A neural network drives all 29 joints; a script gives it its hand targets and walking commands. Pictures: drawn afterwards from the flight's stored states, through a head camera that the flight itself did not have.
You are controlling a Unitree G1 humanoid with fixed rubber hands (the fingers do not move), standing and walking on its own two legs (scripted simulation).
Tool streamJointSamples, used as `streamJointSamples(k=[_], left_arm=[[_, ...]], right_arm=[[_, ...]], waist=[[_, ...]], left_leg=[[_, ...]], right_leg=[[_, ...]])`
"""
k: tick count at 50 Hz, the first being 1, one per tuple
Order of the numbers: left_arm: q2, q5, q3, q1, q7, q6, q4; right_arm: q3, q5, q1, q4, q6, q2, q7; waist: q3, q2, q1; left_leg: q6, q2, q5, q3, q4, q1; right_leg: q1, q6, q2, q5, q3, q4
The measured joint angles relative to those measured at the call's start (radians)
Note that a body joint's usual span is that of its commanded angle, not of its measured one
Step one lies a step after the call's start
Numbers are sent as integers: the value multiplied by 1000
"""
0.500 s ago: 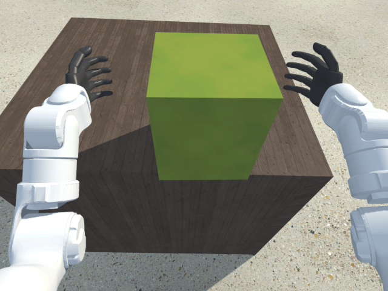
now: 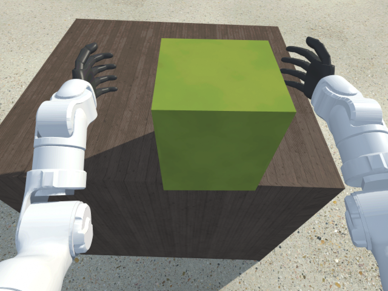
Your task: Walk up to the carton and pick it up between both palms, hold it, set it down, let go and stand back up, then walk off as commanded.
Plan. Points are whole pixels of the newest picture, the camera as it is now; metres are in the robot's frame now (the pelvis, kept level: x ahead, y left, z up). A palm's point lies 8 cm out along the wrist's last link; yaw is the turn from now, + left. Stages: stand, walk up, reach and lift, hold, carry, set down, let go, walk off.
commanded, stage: reach and lift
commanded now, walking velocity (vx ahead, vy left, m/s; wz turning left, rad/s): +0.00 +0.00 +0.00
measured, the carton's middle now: (212, 120) +0.43 +0.00 +0.11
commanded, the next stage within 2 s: none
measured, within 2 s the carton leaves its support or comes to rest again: neither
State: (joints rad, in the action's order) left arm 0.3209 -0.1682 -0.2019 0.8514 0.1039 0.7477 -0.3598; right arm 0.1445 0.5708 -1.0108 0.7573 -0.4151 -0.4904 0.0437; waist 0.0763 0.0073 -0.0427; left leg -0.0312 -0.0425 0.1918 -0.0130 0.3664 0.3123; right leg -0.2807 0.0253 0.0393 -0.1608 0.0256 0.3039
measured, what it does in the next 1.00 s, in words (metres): stands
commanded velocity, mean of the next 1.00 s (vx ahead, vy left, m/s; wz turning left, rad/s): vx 0.00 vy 0.00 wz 0.00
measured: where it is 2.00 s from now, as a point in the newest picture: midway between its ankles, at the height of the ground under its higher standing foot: outside the picture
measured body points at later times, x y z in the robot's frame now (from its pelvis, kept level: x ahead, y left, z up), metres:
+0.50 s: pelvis -0.02 +0.00 +0.00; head +0.05 +0.01 +0.44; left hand +0.40 +0.22 +0.12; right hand +0.45 -0.18 +0.13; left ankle -0.01 +0.14 -0.75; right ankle -0.01 -0.10 -0.75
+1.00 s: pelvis -0.02 -0.01 +0.00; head +0.04 +0.01 +0.44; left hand +0.42 +0.19 +0.11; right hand +0.45 -0.15 +0.13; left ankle -0.01 +0.13 -0.75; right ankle -0.01 -0.10 -0.75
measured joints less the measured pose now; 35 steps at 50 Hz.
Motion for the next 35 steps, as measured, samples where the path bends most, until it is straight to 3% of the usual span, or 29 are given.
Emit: streamJointSamples(k=[8, 15, 27, 35], left_arm=[[-51, 9, 18, -136, 7, -30, 108], [-91, 11, 52, -175, 31, -79, 133], [-139, 60, 34, -145, 37, -217, -37], [-138, 54, 35, -101, 34, -303, -163]], right_arm=[[-46, -48, 124, -68, 54, 34, -5], [-104, -120, 172, -95, 105, 63, -25], [-112, -195, 152, 2, 179, 115, -23], [-102, -212, 127, 61, 203, 165, 6]], waist=[[-53, 0, 6], [-63, -1, -1], [-16, -2, -34], [-18, 6, -33]], left_leg=[[7, 1, 15, 3, 32, 3], [7, -3, 10, 7, 53, 58], [1, -6, -11, 14, 38, 90], [-6, -3, -17, 0, 29, 65]], right_leg=[[7, -6, 0, -2, -5, 8], [-47, -6, 4, 11, -10, 20], [-100, 1, 6, 15, -17, 44], [-80, 8, 4, 4, -3, 57]])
